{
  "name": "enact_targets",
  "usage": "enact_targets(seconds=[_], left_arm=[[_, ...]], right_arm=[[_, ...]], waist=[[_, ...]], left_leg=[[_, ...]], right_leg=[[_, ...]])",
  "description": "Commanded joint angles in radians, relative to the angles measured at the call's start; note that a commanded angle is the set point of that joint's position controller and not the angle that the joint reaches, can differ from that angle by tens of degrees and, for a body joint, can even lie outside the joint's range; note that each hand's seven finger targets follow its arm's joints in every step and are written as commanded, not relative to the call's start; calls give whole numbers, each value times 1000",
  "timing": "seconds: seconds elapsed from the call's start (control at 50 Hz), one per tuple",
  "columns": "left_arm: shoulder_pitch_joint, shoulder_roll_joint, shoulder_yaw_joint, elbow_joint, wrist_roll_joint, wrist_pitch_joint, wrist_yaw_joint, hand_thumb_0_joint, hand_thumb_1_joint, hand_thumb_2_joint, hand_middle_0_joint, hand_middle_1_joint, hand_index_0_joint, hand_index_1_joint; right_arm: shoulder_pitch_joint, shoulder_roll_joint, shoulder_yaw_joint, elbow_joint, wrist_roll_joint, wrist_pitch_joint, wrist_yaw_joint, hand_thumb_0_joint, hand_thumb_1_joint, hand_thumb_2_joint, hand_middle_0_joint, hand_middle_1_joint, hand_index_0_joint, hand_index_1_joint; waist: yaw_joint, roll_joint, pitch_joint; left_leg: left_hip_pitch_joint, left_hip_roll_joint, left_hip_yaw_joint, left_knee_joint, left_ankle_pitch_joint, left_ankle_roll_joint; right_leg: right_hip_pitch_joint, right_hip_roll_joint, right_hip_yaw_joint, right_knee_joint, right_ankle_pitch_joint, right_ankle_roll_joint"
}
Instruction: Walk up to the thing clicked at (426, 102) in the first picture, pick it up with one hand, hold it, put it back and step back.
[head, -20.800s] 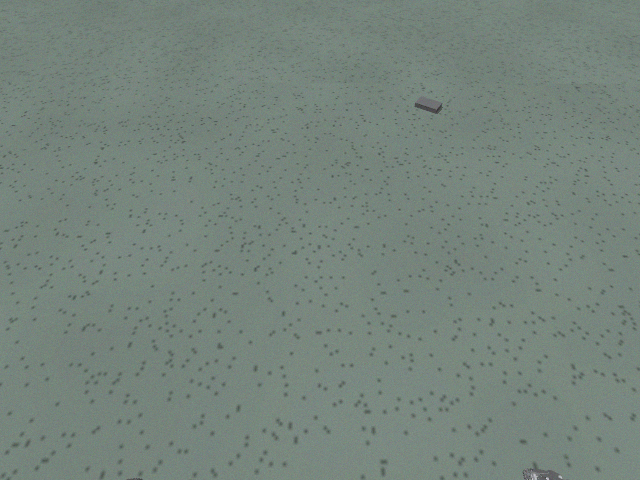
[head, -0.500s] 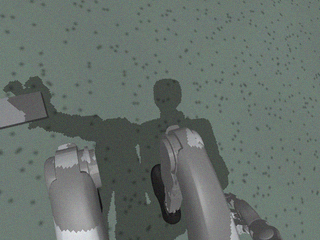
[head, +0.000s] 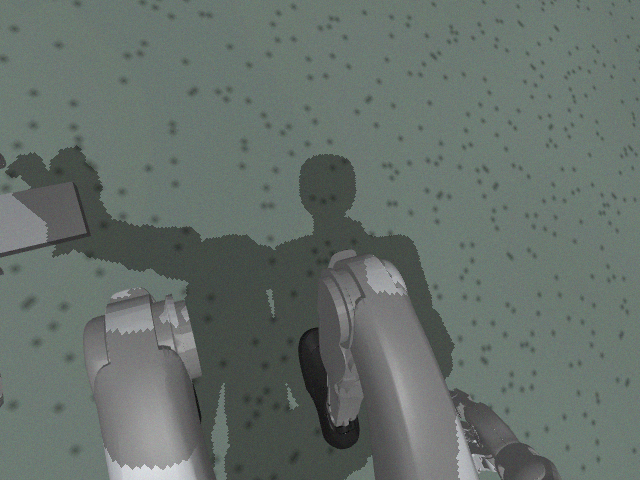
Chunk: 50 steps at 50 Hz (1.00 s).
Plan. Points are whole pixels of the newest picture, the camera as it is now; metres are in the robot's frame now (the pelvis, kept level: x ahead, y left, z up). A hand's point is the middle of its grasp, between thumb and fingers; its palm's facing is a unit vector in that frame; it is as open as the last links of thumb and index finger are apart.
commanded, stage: approach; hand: left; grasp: from above
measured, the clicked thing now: (32, 219) +0.45 +0.33 -0.30
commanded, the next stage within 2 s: close in in 0.48 s
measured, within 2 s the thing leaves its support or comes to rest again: neither
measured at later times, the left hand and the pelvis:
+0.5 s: hand out of the picture +0.43 +0.33 -0.19, palm faces -0.47 -0.13 -0.87, open 14.2 cm; pelvis +0.00 +0.00 +0.00, yaw +0 degrees
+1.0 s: hand (18, 217) +0.44 +0.32 -0.23, palm faces -0.43 -0.14 -0.89, open 14.2 cm; pelvis +0.00 +0.00 -0.01, yaw -2 degrees
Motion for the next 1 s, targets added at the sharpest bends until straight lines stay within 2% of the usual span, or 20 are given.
enact_targets(seconds=[0.0, 0.04, 0.08, 0.14, 0.24, 0.28, 0.3, 0.36, 0.42, 0.46, 0.52, 0.56, 0.58, 0.6, 0.64, 0.78, 0.82, 0.9, 0.92, 0.98], left_arm=[[-384, 181, -11, -136, -3, -1, 74, 0, -562, 1030, -73, -1036, -66, -1043], [-385, 181, -12, -99, 6, 24, 96, 0, -565, 1025, -74, -1037, -68, -1044], [-400, 225, 31, -104, 17, 53, 123, 0, -559, 1024, -76, -1039, -71, -1044], [-374, 239, 42, -45, 17, 105, 134, 0, -569, 1029, -82, -1016, -70, -1027], [-293, 248, 43, 20, -37, 170, 95, 0, -565, 1012, -76, -1025, -71, -1029], [-263, 298, 67, -30, -62, 178, 66, 0, -570, 1010, -74, -1025, -69, -1029], [-256, 316, 71, -49, -71, 177, 49, 0, -560, 996, -79, -1028, -77, -1029], [-235, 291, 58, -97, -108, 155, -3, 0, -572, 1001, -71, -1027, -69, -1028], [-246, 282, 51, -145, -113, 107, -42, 0, -574, 1008, -72, -1019, -66, -1023], [-267, 278, 52, -148, -101, 67, -53, 0, -582, 1022, -72, -1017, -63, -1025], [-318, 200, -9, -142, -89, 4, -53, 0, -583, 1035, -79, -1013, -65, -1027], [-329, 245, 7, -164, -71, -27, -33, 0, -548, 1065, -94, -1038, -82, -1049], [-316, 253, 10, -160, -57, -37, -19, 0, -575, 1019, -71, -1014, -65, -1018], [-304, 232, 4, -115, -45, -40, -4, 0, -569, 1009, -69, -1024, -67, -1025], [-322, 229, 3, -94, -26, -46, 37, 0, -567, 1025, -66, -1016, -62, -1020], [-332, 272, 38, 40, 50, 0, 159, 0, -567, 1036, -67, -972, -47, -992], [-333, 261, 27, 106, 55, 20, 180, 0, -559, 1029, -66, -974, -48, -992], [-351, 330, 63, 121, 41, 45, 208, 0, -543, 1008, -64, -989, -54, -998], [-351, 298, 32, 144, 34, 49, 206, 0, -534, 993, -64, -994, -58, -998], [-338, 377, 83, 115, 19, 55, 206, 0, -534, 989, -65, -988, -58, -993]], right_arm=[[209, -283, -74, -3, 4, -8, -14, 0, -890, -892, 200, 300, 200, 300], [210, -282, -68, -8, 2, -13, -11, 0, -893, -893, 200, 300, 200, 300], [224, -287, -59, -9, -2, -16, -7, 0, -892, -893, 200, 300, 200, 300], [211, -285, -50, -24, -1, -15, 0, 0, -893, -894, 200, 300, 200, 300], [200, -282, -39, -43, 12, -17, 11, 0, -896, -894, 200, 300, 200, 300], [195, -283, -34, -55, 20, -15, 9, 0, -897, -894, 200, 300, 200, 300], [192, -285, -35, -62, 24, -11, 10, 0, -897, -894, 200, 300, 200, 300], [186, -284, -43, -63, 37, -5, 8, 0, -897, -894, 200, 300, 200, 300], [194, -290, -47, -58, 35, 6, -4, 0, -895, -893, 200, 300, 200, 300], [198, -305, -54, -79, 30, 7, -10, 0, -896, -894, 200, 300, 200, 300], [231, -293, -45, -59, 19, 7, -14, 0, -895, -894, 200, 300, 200, 300], [242, -292, -41, -40, 15, 4, -16, 0, -892, -893, 200, 300, 200, 300], [233, -288, -41, -39, 14, 4, -16, 0, -891, -894, 200, 300, 200, 300], [234, -302, -45, -39, 9, 2, -17, 0, -893, -895, 200, 300, 200, 300], [219, -298, -32, -39, 1, 2, -15, 0, -888, -893, 200, 300, 200, 300], [178, -310, -13, -33, -29, -23, 2, 0, -883, -896, 200, 300, 200, 300], [175, -308, -4, -32, -40, -33, 10, 0, -883, -896, 200, 300, 200, 300], [155, -334, 9, -47, -51, -60, 17, 0, -884, -896, 200, 300, 200, 300], [143, -329, 16, -58, -54, -69, 23, 0, -885, -896, 200, 300, 200, 300], [158, -351, 20, -57, -60, -85, 27, 0, -885, -896, 200, 300, 200, 300]], waist=[[-62, 417, -649], [-65, 429, -650], [-56, 441, -670], [-45, 438, -676], [-35, 366, -663], [-8, 336, -687], [-3, 343, -692], [-13, 314, -666], [-23, 330, -659], [-58, 314, -640], [-89, 302, -569], [-70, 351, -587], [-52, 388, -623], [-70, 376, -591], [-75, 379, -598], [-77, 452, -573], [-100, 417, -534], [-106, 413, -537], [-119, 410, -511], [-109, 428, -549]], left_leg=[[565, 8, 92, -253, 142, 27], [569, 9, 99, -246, 162, 27], [558, 6, 107, -246, 187, 30], [539, 7, 116, -241, 199, 36], [455, 7, 125, -228, 183, 54], [431, 5, 130, -224, 183, 62], [422, 6, 130, -228, 183, 62], [419, 6, 120, -237, 159, 59], [443, 3, 107, -237, 148, 51], [441, 5, 100, -220, 155, 48], [413, 3, 96, -202, 114, 46], [471, 5, 91, -223, 109, 37], [506, 7, 90, -226, 123, 31], [518, 8, 84, -225, 125, 28], [523, 11, 80, -228, 137, 30], [548, 14, 81, -230, 178, 22], [506, 16, 81, -216, 166, 28], [490, 18, 79, -204, 143, 32], [469, 20, 77, -201, 124, 33], [492, 22, 74, -193, 140, 33]], right_leg=[[227, 24, -96, -222, 211, -69], [233, 26, -93, -222, 234, -69], [263, 28, -89, -225, 261, -67], [280, 29, -82, -222, 278, -67], [353, 39, -55, -236, 267, -62], [411, 38, -44, -246, 264, -57], [427, 37, -42, -243, 259, -58], [402, 37, -54, -247, 231, -61], [374, 33, -67, -243, 216, -69], [368, 32, -75, -246, 226, -69], [331, 31, -77, -265, 183, -67], [326, 31, -87, -257, 173, -65], [330, 33, -82, -242, 185, -68], [290, 31, -103, -233, 184, -71], [290, 35, -110, -227, 205, -65], [248, 40, -121, -186, 246, -70], [248, 44, -121, -188, 245, -67], [270, 43, -122, -190, 226, -62], [257, 44, -125, -183, 209, -63], [300, 45, -124, -189, 222, -60]])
